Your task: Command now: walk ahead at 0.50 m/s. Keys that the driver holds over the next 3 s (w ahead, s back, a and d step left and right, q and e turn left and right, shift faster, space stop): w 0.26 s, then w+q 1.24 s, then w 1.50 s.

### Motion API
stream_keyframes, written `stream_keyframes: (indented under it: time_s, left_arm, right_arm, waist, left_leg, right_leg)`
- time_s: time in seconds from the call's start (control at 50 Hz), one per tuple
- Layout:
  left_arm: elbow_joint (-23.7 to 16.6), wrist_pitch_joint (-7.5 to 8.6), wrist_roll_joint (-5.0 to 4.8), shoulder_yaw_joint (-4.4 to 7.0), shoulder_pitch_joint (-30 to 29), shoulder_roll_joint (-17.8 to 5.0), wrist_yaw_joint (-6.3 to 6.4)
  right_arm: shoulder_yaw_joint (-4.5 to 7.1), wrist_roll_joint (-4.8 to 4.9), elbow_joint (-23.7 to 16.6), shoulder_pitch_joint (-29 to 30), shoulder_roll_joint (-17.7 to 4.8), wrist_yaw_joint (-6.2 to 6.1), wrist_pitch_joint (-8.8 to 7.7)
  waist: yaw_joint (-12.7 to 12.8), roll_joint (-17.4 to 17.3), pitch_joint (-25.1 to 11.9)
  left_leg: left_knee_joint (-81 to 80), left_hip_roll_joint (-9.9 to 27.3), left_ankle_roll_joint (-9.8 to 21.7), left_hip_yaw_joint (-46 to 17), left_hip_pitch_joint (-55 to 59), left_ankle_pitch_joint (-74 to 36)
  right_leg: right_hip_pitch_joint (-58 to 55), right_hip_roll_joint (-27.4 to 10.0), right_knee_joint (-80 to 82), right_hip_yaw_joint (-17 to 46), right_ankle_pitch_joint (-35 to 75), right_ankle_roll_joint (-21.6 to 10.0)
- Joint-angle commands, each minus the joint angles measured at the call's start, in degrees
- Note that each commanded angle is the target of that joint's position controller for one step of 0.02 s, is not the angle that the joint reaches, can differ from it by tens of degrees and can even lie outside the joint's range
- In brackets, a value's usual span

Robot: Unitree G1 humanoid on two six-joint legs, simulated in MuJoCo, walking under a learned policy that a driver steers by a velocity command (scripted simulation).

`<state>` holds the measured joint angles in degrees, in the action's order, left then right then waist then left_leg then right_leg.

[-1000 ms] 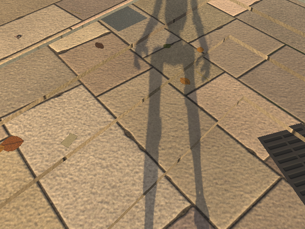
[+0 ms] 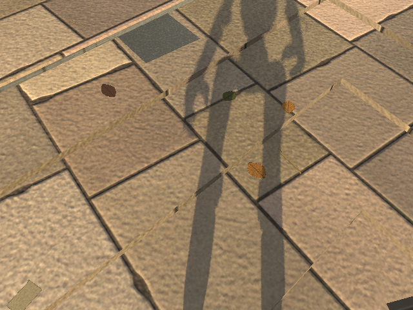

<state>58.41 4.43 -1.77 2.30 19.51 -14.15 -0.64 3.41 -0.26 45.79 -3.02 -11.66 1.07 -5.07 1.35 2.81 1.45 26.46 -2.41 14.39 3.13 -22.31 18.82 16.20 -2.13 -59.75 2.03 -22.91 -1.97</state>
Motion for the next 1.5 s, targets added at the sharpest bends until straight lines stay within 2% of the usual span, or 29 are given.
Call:
stream_keyframes:
  time_s: [0.02,0.08,0.26,0.3,0.34,0.36,0.38,0.4,0.44,0.5,0.58,0.72,0.82,0.84,0.86,0.88,0.9,0.92,0.94,0.98,1.08,1.26,1.3,1.34,1.36,1.38,1.4,1.44,1.5]
  left_arm:
    - [-5.8,1.25,0.10,1.82,-7.2,-5.4,0.73]
    - [-4.1,-0.72,0.95,1.15,-4.5,-1.0,0.70]
    - [-5.9,-1.49,0.28,1.43,-15.6,-4.9,-0.35]
    - [-4.2,-1.45,0.10,2.23,-11.1,-5.3,-0.39]
    - [2.3,-0.84,0.38,4.34,6.3,-6.9,-0.61]
    - [4.5,-0.26,1.68,4.11,12.7,-8.4,-1.13]
    - [3.0,0.54,2.65,2.47,8.9,-9.1,-1.62]
    - [3.6,1.01,2.71,2.97,5.4,-10.3,-2.37]
    - [1.3,1.39,2.12,0.52,-5.6,-2.5,-2.63]
    - [1.6,1.68,3.11,-0.56,-8.0,-0.6,-0.79]
    - [3.3,1.95,3.89,-0.17,0.2,-3.0,1.76]
    - [2.7,0.61,2.43,0.71,6.9,-5.3,3.25]
    - [-0.6,-0.42,1.50,2.19,2.6,-9.9,3.70]
    - [-1.9,-0.11,1.01,2.40,0.6,-10.3,3.58]
    - [-4.2,0.77,2.50,1.58,0.7,-6.8,3.15]
    - [-8.0,3.44,2.06,-0.29,3.0,-0.6,1.68]
    - [-9.0,5.63,0.42,1.73,-4.6,-6.9,0.57]
    - [-10.8,5.91,-0.65,1.88,-7.4,-6.7,0.35]
    - [-10.8,5.60,0.27,1.88,-7.9,-5.7,0.92]
    - [-11.5,3.71,1.06,2.48,-5.6,-5.5,1.41]
    - [-16.1,1.58,3.31,2.46,-13.4,-4.3,2.03]
    - [-23.0,2.83,1.21,1.34,-29.6,-4.0,0.01]
    - [-23.1,3.54,1.22,1.89,-27.3,-5.4,-0.51]
    - [-21.0,4.34,2.48,3.74,-16.6,-9.2,-0.14]
    - [-19.3,4.08,2.20,5.35,-6.8,-12.1,0.20]
    - [-17.4,2.80,1.27,5.82,3.7,-12.4,0.75]
    - [-17.5,1.23,0.83,4.57,4.0,-9.4,1.28]
    - [-18.1,-0.27,1.10,4.54,-3.8,-9.0,1.95]
    - [-18.5,-0.41,1.64,2.89,-12.8,-4.4,1.35]
  right_arm:
    - [1.88,-0.50,0.4,-6.9,-5.5,-0.49,-0.06]
    - [2.33,-0.25,1.7,-6.4,-7.1,-0.67,0.00]
    - [3.38,0.82,5.0,-7.4,-11.0,-1.95,-0.66]
    - [2.96,0.73,5.3,-7.1,-9.8,-2.12,0.12]
    - [1.61,-0.05,4.8,-6.2,-5.9,-2.28,1.14]
    - [0.01,-0.44,4.1,-5.7,0.6,-1.91,0.93]
    - [-0.43,1.93,5.0,-15.3,3.1,-1.34,-0.40]
    - [0.43,5.15,3.3,-17.4,-1.3,-1.23,-0.82]
    - [0.96,3.72,1.5,-8.3,-5.0,-2.06,0.61]
    - [1.18,2.55,1.5,-9.3,-4.6,-1.94,2.30]
    - [0.67,1.63,-0.9,-3.8,-2.4,-1.14,2.46]
    - [-0.71,1.71,-6.5,8.9,1.0,1.58,2.84]
    - [1.92,1.50,-6.4,-1.8,-4.8,2.46,3.41]
    - [4.01,1.72,-3.7,-11.3,-9.2,2.07,3.50]
    - [5.77,1.84,-1.7,-18.1,-15.1,0.76,3.92]
    - [5.65,0.79,-3.0,-16.5,-18.8,0.44,3.23]
    - [4.14,-0.22,-2.6,-16.8,-13.5,0.14,2.55]
    - [3.02,0.21,-2.2,-14.1,-10.0,0.24,1.81]
    - [2.43,0.94,-2.7,-10.1,-8.7,0.74,1.16]
    - [1.38,0.76,-3.6,-5.7,-6.3,0.74,0.74]
    - [2.05,0.96,-4.0,-11.0,-10.0,-1.19,0.54]
    - [2.42,1.93,-3.2,-20.9,-10.8,-2.31,2.33]
    - [2.70,1.62,-3.7,-20.2,-12.0,-2.59,2.84]
    - [1.62,1.97,-5.0,-20.3,-8.6,-2.38,2.46]
    - [0.77,2.84,-5.8,-19.9,-7.6,-2.09,2.10]
    - [0.11,1.87,-6.9,-18.9,-6.9,-1.90,1.67]
    - [0.28,0.76,-6.7,-18.1,-8.1,-1.73,1.96]
    - [1.26,2.38,-9.3,-12.7,-10.9,-2.64,3.71]
    - [1.61,1.94,-8.7,-15.4,-8.0,-1.72,6.01]
  waist:
    - [-3.4,-7.0,-6.7]
    - [0.0,-9.0,-4.1]
    - [0.8,-10.5,-2.7]
    - [3.6,-9.4,-1.8]
    - [11.4,-2.2,-6.2]
    - [11.3,11.4,-5.5]
    - [3.7,17.5,-5.5]
    - [0.5,15.4,-5.9]
    - [-0.2,4.0,1.5]
    - [-3.0,5.0,2.0]
    - [-0.3,1.8,0.6]
    - [3.1,1.1,2.9]
    - [-6.5,8.8,-4.8]
    - [-11.4,7.2,-9.2]
    - [-11.8,-4.3,-14.0]
    - [-5.8,-16.8,-21.9]
    - [-8.8,-9.2,-18.2]
    - [-6.7,-7.2,-10.9]
    - [-3.3,-0.5,-6.2]
    - [0.9,-2.1,-3.4]
    - [-0.4,-4.2,-1.7]
    - [-7.0,-8.5,-0.8]
    - [-5.3,-10.7,-1.8]
    - [-1.0,-9.4,-9.6]
    - [3.8,-0.7,-19.3]
    - [7.7,10.6,-28.9]
    - [7.3,6.6,-27.6]
    - [3.4,2.0,-13.7]
    - [-3.3,5.0,-5.1]
  left_leg:
    - [-13.0,15.9,0.3,-18.6,22.9,-10.9]
    - [-17.3,14.2,0.5,-13.0,10.1,-8.1]
    - [-13.3,15.3,-2.3,-9.6,6.7,-4.2]
    - [-6.7,14.9,-3.3,-10.3,3.3,-0.8]
    - [20.8,7.3,-6.0,-6.1,-5.2,-3.7]
    - [48.7,1.4,-8.6,-5.8,-21.2,14.9]
    - [61.8,-2.9,-7.8,-12.1,-32.7,17.3]
    - [66.2,0.0,-7.5,-13.9,-37.0,9.6]
    - [66.5,5.5,-8.4,-12.4,-36.4,-2.0]
    - [60.7,7.6,-9.9,-12.1,-30.5,-9.0]
    - [48.8,6.7,-11.5,-9.7,-32.2,-14.3]
    - [26.3,6.0,-9.8,0.3,-29.8,-13.1]
    - [17.5,-2.3,-4.5,7.6,-2.8,-1.9]
    - [9.0,-3.5,-2.4,4.7,12.5,-7.9]
    - [4.7,7.8,2.1,-16.3,31.7,-8.6]
    - [-8.4,22.2,13.3,-52.9,43.6,1.3]
    - [-12.1,20.8,9.8,-49.9,38.9,1.6]
    - [-11.5,19.1,7.3,-40.3,30.9,-1.2]
    - [-12.2,16.0,5.0,-33.5,21.6,-6.1]
    - [-13.1,11.5,2.6,-24.2,10.0,-10.2]
    - [-15.1,8.3,2.3,-18.6,4.2,-18.0]
    - [-8.3,10.4,-1.0,-26.3,18.3,-13.5]
    - [-6.2,11.0,-1.9,-27.6,17.4,-17.4]
    - [2.5,6.5,-5.7,-26.0,7.9,-27.0]
    - [18.4,2.8,-10.5,-20.2,-5.1,-27.9]
    - [34.9,-1.5,-13.3,-15.7,-15.8,2.5]
    - [41.6,1.0,-13.8,-16.1,-19.8,18.6]
    - [46.0,5.1,-14.3,-10.1,-24.8,10.0]
    - [45.7,7.6,-14.4,-5.8,-12.7,7.5]
  right_leg:
    - [20.7,-5.1,-3.5,1.6,1.4,0.6]
    - [13.1,-4.3,3.0,-1.2,5.4,2.6]
    - [3.3,-3.5,21.9,-1.6,17.8,4.1]
    - [-3.4,-3.0,24.2,-3.3,13.1,3.6]
    - [-21.1,-2.0,29.7,-3.3,6.5,2.9]
    - [-26.5,-10.6,28.2,9.2,5.9,1.7]
    - [-25.4,-18.3,34.3,29.7,22.3,-4.2]
    - [-20.6,-25.7,44.2,40.5,6.1,-10.0]
    - [-8.4,-19.5,45.3,23.8,-0.4,-7.4]
    - [-0.9,-13.5,46.9,8.9,9.9,-3.7]
    - [-8.4,-12.1,48.2,-1.3,30.7,-3.6]
    - [-20.7,-15.0,48.7,-9.9,40.8,-2.7]
    - [-20.4,-15.7,27.0,-14.9,85.0,-3.0]
    - [-14.6,-13.3,15.2,-15.1,78.3,-1.5]
    - [4.7,-8.1,-5.3,-13.8,35.5,1.0]
    - [24.3,4.5,-23.2,-2.8,-7.0,2.3]
    - [29.8,1.7,-27.6,5.7,-3.4,1.1]
    - [31.5,-0.6,-25.4,4.3,0.6,-0.1]
    - [28.7,-3.0,-21.8,3.5,3.7,0.0]
    - [22.1,-5.6,-15.6,3.3,6.5,0.6]
    - [22.2,-4.1,1.3,-0.2,16.2,4.9]
    - [21.4,2.2,30.5,1.5,20.9,4.9]
    - [14.1,4.1,32.8,-0.7,16.8,3.9]
    - [-11.4,0.6,31.6,2.4,19.0,-1.5]
    - [-32.5,-8.2,31.0,13.1,17.0,-7.1]
    - [-47.6,-18.2,35.1,26.1,11.1,-11.2]
    - [-46.7,-21.4,34.9,25.7,14.5,-9.2]
    - [-30.2,-20.8,42.3,25.5,3.5,-8.4]
    - [-7.2,-13.0,47.3,9.6,4.4,-4.3]
